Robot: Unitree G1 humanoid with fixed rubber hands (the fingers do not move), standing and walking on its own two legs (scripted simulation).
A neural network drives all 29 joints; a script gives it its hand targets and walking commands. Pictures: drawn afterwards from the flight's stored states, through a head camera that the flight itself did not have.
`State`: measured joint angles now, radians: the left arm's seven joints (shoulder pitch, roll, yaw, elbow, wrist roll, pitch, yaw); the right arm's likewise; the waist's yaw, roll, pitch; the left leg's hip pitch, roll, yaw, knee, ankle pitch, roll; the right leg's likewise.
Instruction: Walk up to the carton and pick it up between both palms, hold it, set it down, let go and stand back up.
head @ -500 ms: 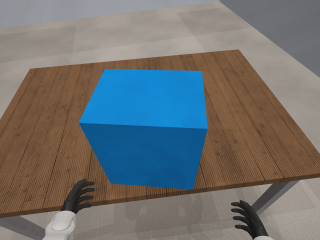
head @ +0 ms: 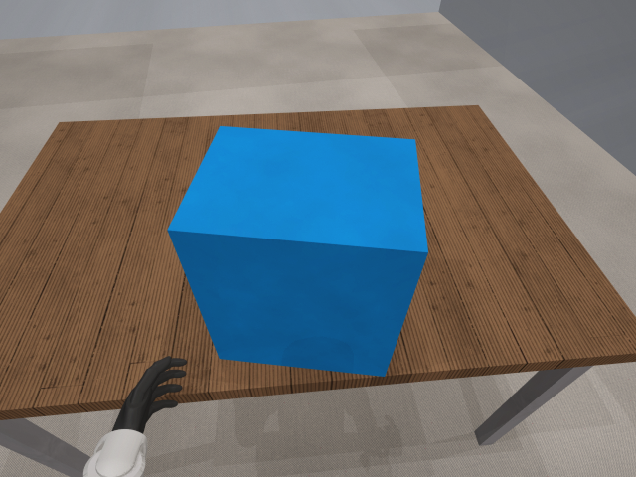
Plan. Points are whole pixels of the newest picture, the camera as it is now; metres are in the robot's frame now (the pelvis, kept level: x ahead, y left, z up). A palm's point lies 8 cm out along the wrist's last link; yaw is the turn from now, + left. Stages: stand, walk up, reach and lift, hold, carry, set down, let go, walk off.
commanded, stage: stand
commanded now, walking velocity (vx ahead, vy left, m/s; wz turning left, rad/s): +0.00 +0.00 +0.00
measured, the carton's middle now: (307, 259) +0.40 +0.02 +0.04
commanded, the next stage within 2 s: none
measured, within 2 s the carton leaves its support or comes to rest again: neither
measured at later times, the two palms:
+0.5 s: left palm (130, 438) +0.18 +0.23 -0.03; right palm out of the picture +0.10 -0.23 -0.12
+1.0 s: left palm out of the picture +0.06 +0.23 -0.12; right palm out of the picture +0.10 -0.25 -0.12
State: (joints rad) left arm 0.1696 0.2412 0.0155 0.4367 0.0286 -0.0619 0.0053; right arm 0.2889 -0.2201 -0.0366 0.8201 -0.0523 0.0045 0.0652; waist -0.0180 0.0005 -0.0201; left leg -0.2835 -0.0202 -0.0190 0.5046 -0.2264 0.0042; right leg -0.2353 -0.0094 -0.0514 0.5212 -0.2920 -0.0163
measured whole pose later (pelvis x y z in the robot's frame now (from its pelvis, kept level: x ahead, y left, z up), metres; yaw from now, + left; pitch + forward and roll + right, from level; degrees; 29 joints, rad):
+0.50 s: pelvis +0.00 +0.00 +0.00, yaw +2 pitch +0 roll +0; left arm 0.21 0.21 0.02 0.42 0.03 -0.07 0.01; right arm 0.23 -0.20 -0.04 0.81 -0.04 0.01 0.06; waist -0.01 0.01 -0.03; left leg -0.30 -0.04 -0.05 0.53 -0.23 0.00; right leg -0.24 -0.02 -0.08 0.54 -0.31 -0.02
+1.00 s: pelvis +0.00 -0.01 +0.00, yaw +3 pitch +0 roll +0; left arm 0.34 0.20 0.02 0.67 0.03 0.01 0.01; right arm 0.21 -0.19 -0.04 0.85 -0.03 0.01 0.03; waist 0.01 -0.01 0.04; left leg -0.30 -0.02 -0.08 0.53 -0.23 -0.01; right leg -0.22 -0.01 -0.10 0.52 -0.31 -0.03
